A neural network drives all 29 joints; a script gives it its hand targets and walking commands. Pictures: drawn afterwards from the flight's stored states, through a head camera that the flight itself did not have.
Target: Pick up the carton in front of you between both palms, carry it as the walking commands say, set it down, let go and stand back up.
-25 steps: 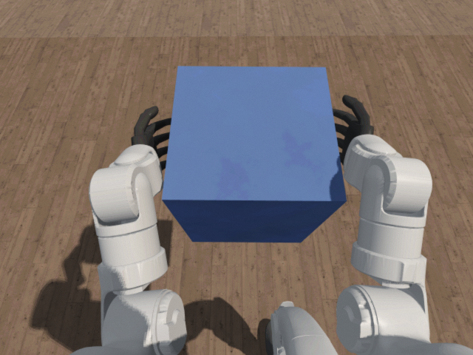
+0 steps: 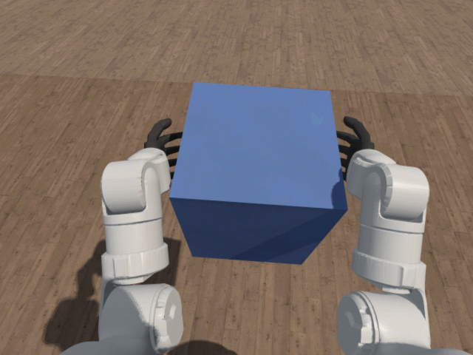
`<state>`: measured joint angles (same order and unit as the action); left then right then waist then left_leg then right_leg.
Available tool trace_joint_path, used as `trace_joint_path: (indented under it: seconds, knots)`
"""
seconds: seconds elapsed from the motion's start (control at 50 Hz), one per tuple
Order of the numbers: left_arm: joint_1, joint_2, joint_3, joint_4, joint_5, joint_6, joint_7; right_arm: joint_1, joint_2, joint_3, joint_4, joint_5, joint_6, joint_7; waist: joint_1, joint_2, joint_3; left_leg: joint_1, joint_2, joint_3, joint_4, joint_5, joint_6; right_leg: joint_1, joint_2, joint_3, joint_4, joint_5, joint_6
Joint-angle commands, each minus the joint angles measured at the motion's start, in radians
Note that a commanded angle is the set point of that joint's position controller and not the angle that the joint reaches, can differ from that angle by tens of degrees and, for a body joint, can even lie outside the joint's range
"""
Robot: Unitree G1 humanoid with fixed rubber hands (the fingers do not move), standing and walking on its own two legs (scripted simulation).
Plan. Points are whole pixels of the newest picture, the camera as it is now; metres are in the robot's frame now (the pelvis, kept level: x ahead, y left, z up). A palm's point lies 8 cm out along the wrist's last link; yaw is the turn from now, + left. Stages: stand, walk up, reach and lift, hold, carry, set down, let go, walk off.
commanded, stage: carry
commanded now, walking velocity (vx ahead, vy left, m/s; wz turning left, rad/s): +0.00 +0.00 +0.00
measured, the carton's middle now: (253, 183) +0.37 +0.01 +0.10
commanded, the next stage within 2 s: none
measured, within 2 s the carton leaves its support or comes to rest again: neither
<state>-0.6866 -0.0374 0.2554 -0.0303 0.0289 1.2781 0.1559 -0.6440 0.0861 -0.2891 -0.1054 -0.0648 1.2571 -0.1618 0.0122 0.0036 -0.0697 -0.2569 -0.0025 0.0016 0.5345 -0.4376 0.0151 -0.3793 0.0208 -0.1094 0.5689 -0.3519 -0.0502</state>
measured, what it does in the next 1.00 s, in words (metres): stands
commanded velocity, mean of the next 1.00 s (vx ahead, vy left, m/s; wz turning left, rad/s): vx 0.00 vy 0.00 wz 0.00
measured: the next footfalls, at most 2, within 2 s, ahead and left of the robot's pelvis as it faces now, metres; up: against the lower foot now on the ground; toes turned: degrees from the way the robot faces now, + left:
none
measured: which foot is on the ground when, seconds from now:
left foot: down 0.00-1.00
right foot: down 0.00-1.00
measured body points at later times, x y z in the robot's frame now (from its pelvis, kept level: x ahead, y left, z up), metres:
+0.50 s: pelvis +0.01 +0.02 +0.00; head +0.00 +0.02 +0.45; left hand +0.35 +0.18 +0.12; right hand +0.36 -0.13 +0.12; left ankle -0.04 +0.10 -0.74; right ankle +0.03 -0.09 -0.73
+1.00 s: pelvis -0.02 +0.00 +0.00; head -0.05 +0.01 +0.45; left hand +0.32 +0.16 +0.12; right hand +0.32 -0.14 +0.12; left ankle -0.04 +0.10 -0.74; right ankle +0.03 -0.09 -0.73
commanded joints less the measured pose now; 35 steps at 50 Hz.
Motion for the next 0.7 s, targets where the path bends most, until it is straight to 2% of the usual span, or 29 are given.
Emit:
trace_joint_path:
  seconds: [0.0,0.02,0.04,0.06,0.14,0.16,0.18,0.2,0.22,0.24,0.26,0.28,0.32,0.34,0.36,0.38,0.4,0.42,0.44,0.48,0.5,0.52,0.54,0.56,0.58,0.6,0.64,0.66,0.68]
  knots:
    - [-0.608,-0.848,-0.548,0.057,-0.261,-0.021,-0.113,-0.552,0.824,0.583,0.182,0.28,0.016,0.115,0.002,0.044,-0.417,0.146,0.122,-0.078,-0.004,0.616,0.013,0.227,-0.132,0.107,0.03,0.447,-0.029]
    - [-0.627,-0.872,-0.55,0.057,-0.252,-0.026,-0.114,-0.555,0.828,0.563,0.192,0.269,0.004,0.119,-0.007,0.064,-0.408,0.132,0.121,-0.084,-0.009,0.581,0.017,0.218,-0.127,0.11,0.033,0.407,-0.034]
    - [-0.622,-0.888,-0.539,0.099,-0.234,-0.032,-0.124,-0.576,0.861,0.561,0.203,0.261,-0.003,0.125,-0.01,0.038,-0.384,0.104,0.126,-0.098,-0.036,0.531,0.025,0.21,-0.125,0.107,0.012,0.333,-0.019]
    - [-0.602,-0.923,-0.513,0.153,-0.229,-0.04,-0.127,-0.578,0.851,0.555,0.228,0.24,-0.009,0.123,0.001,0.013,-0.342,0.071,0.124,-0.098,-0.037,0.553,0.023,0.202,-0.122,0.103,0.004,0.345,-0.011]
    - [-0.665,-0.973,-0.534,0.126,-0.231,-0.091,-0.142,-0.563,0.955,0.534,0.3,0.229,-0.051,0.14,0.002,0.051,-0.332,0.097,0.131,-0.098,-0.055,0.56,0.008,0.223,-0.123,0.099,0.01,0.321,0.008]
    - [-0.646,-0.991,-0.535,0.135,-0.232,-0.106,-0.141,-0.583,0.978,0.567,0.257,0.238,-0.074,0.141,0.001,0.038,-0.36,0.104,0.118,-0.085,-0.048,0.539,0.015,0.217,-0.125,0.108,0.01,0.36,-0.005]
    - [-0.671,-1.01,-0.569,0.082,-0.239,-0.121,-0.141,-0.58,0.979,0.57,0.241,0.244,-0.083,0.141,-0.005,0.054,-0.359,0.123,0.124,-0.092,-0.062,0.553,0.01,0.209,-0.123,0.099,0.008,0.31,0.005]
    - [-0.646,-1.033,-0.561,0.095,-0.252,-0.13,-0.146,-0.664,0.991,0.622,0.141,0.269,-0.1,0.138,0.006,0.002,-0.377,0.14,0.128,-0.095,-0.076,0.543,0.014,0.216,-0.118,0.093,0.016,0.278,-0.001]
    - [-0.693,-1.042,-0.599,0.064,-0.279,-0.139,-0.144,-0.643,0.988,0.621,0.157,0.269,-0.109,0.132,0.003,0.048,-0.368,0.131,0.126,-0.095,-0.061,0.567,0.014,0.201,-0.113,0.099,0.003,0.275,-0.001]
    - [-0.646,-1.019,-0.599,0.084,-0.283,-0.138,-0.145,-0.584,0.97,0.6,0.183,0.254,-0.106,0.124,-0.012,0.054,-0.368,0.163,0.131,-0.09,-0.078,0.556,0.011,0.187,-0.124,0.101,-0.013,0.263,0.009]
    - [-0.702,-1.048,-0.637,0.027,-0.298,-0.149,-0.141,-0.582,0.962,0.607,0.137,0.233,-0.12,0.116,-0.003,0.068,-0.393,0.183,0.122,-0.086,-0.061,0.582,0.031,0.201,-0.124,0.099,-0.001,0.311,0.0]
    - [-0.653,-1.021,-0.635,0.039,-0.296,-0.148,-0.134,-0.578,0.955,0.635,0.114,0.255,-0.121,0.116,-0.004,0.064,-0.416,0.196,0.118,-0.091,-0.031,0.649,0.035,0.202,-0.124,0.106,0.006,0.351,-0.003]
    - [-0.608,-1.004,-0.631,0.003,-0.282,-0.152,-0.124,-0.563,0.926,0.653,0.078,0.249,-0.118,0.109,-0.005,0.026,-0.407,0.214,0.128,-0.082,-0.03,0.7,0.024,0.183,-0.124,0.096,0.016,0.331,-0.006]
    - [-0.577,-0.976,-0.634,0.028,-0.293,-0.147,-0.124,-0.537,0.9,0.647,0.09,0.263,-0.114,0.108,-0.023,0.008,-0.435,0.22,0.129,-0.085,-0.027,0.694,0.023,0.224,-0.115,0.085,0.034,0.336,0.001]
    - [-0.577,-0.972,-0.641,0.012,-0.283,-0.144,-0.119,-0.498,0.894,0.649,0.09,0.249,-0.115,0.106,-0.016,0.046,-0.415,0.213,0.141,-0.092,-0.026,0.771,0.018,0.204,-0.112,0.081,0.028,0.32,0.009]
    - [-0.538,-0.942,-0.64,0.013,-0.273,-0.143,-0.116,-0.464,0.881,0.647,0.122,0.251,-0.104,0.104,-0.008,0.071,-0.42,0.236,0.132,-0.085,-0.016,0.762,0.021,0.184,-0.114,0.096,0.023,0.307,0.002]
    - [-0.539,-0.948,-0.628,-0.008,-0.273,-0.14,-0.116,-0.437,0.882,0.638,0.112,0.237,-0.105,0.106,-0.014,0.065,-0.41,0.211,0.145,-0.092,-0.028,0.77,0.023,0.189,-0.117,0.08,0.019,0.273,0.012]
    - [-0.518,-0.92,-0.616,0.029,-0.242,-0.132,-0.116,-0.46,0.872,0.651,0.111,0.236,-0.103,0.109,-0.004,0.069,-0.418,0.216,0.126,-0.082,-0.024,0.71,0.029,0.198,-0.124,0.098,0.022,0.316,0.0]
    - [-0.523,-0.934,-0.621,0.003,-0.267,-0.134,-0.119,-0.432,0.866,0.648,0.095,0.239,-0.103,0.111,-0.016,0.03,-0.405,0.198,0.14,-0.097,-0.037,0.69,0.017,0.202,-0.121,0.094,0.01,0.298,0.006]
    - [-0.517,-0.933,-0.621,0.005,-0.269,-0.131,-0.127,-0.486,0.882,0.657,0.067,0.249,-0.1,0.114,-0.008,0.007,-0.403,0.19,0.131,-0.092,-0.048,0.598,0.021,0.224,-0.142,0.105,0.008,0.336,-0.002]
    - [-0.512,-0.926,-0.614,0.015,-0.242,-0.13,-0.128,-0.492,0.874,0.66,0.078,0.243,-0.098,0.114,-0.013,0.028,-0.361,0.15,0.128,-0.102,-0.066,0.646,0.008,0.202,-0.131,0.103,0.012,0.329,0.001]
    - [-0.534,-0.911,-0.613,-0.017,-0.245,-0.135,-0.128,-0.48,0.892,0.652,0.1,0.243,-0.097,0.114,-0.013,0.015,-0.365,0.158,0.13,-0.094,-0.069,0.603,0.009,0.206,-0.133,0.101,0.008,0.318,-0.007]
    - [-0.519,-0.907,-0.612,0.019,-0.237,-0.131,-0.127,-0.489,0.878,0.66,0.097,0.253,-0.1,0.115,-0.006,0.054,-0.352,0.149,0.128,-0.086,-0.072,0.575,0.007,0.207,-0.142,0.101,-0.005,0.295,-0.005]
    - [-0.505,-0.918,-0.606,0.007,-0.237,-0.132,-0.125,-0.471,0.884,0.663,0.099,0.247,-0.098,0.114,-0.003,0.042,-0.374,0.152,0.104,-0.076,-0.079,0.479,0.029,0.217,-0.146,0.11,-0.013,0.288,-0.013]
    - [-0.522,-0.916,-0.612,-0.004,-0.239,-0.133,-0.125,-0.477,0.88,0.67,0.1,0.256,-0.103,0.114,-0.011,0.03,-0.357,0.116,0.121,-0.101,-0.076,0.474,0.016,0.223,-0.139,0.108,-0.031,0.257,-0.002]
    - [-0.522,-0.905,-0.601,0.002,-0.239,-0.135,-0.122,-0.479,0.899,0.673,0.101,0.268,-0.103,0.118,-0.009,-0.02,-0.347,0.105,0.119,-0.109,-0.095,0.449,0.014,0.226,-0.137,0.102,-0.03,0.255,0.0]
    - [-0.494,-0.919,-0.595,0.014,-0.232,-0.139,-0.122,-0.51,0.882,0.662,0.081,0.259,-0.105,0.115,-0.002,0.024,-0.316,0.115,0.106,-0.068,-0.089,0.37,0.022,0.196,-0.153,0.129,-0.06,0.279,-0.008]
    - [-0.505,-0.913,-0.603,0.018,-0.228,-0.141,-0.125,-0.557,0.902,0.698,0.048,0.272,-0.114,0.115,-0.009,-0.013,-0.346,0.107,0.103,-0.082,-0.091,0.35,0.03,0.231,-0.157,0.114,-0.048,0.284,-0.018]
    - [-0.513,-0.906,-0.606,0.013,-0.234,-0.139,-0.124,-0.507,0.884,0.668,0.095,0.259,-0.108,0.11,-0.008,-0.016,-0.331,0.094,0.094,-0.074,-0.099,0.272,0.036,0.216,-0.161,0.134,-0.077,0.267,-0.018]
